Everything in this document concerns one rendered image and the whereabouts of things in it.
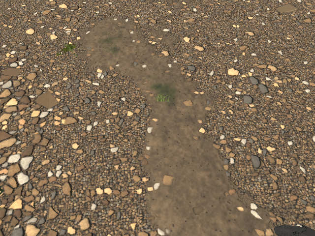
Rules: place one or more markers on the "right robot hand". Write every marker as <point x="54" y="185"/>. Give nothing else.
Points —
<point x="292" y="230"/>

